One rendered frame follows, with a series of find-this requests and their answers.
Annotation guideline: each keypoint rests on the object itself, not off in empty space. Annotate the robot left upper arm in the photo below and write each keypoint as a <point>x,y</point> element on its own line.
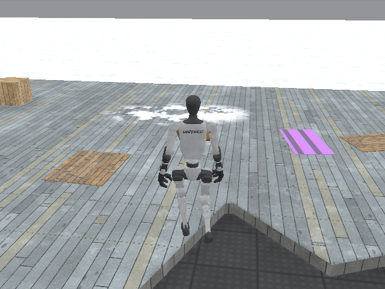
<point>174,126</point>

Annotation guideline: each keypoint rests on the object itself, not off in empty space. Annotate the robot thigh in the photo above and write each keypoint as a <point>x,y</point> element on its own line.
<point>205,181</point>
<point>178,178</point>

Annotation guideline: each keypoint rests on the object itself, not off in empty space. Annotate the robot right forearm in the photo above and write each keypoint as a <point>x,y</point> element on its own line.
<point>218,161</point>

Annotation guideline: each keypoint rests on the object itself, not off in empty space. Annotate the robot left hand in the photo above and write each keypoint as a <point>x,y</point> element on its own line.
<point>161,179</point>

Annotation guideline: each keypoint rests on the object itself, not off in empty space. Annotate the robot left thigh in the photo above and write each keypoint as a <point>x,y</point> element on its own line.
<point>178,178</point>

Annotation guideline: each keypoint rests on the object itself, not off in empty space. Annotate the robot right thigh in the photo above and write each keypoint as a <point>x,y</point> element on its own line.
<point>205,181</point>

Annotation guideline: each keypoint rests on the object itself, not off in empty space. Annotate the robot right upper arm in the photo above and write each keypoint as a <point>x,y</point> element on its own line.
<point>211,127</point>

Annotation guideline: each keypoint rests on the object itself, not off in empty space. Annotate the robot left forearm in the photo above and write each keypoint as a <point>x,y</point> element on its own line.
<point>165,162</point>

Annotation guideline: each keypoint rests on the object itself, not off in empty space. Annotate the robot right hand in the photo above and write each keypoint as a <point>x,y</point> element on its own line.
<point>216,173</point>

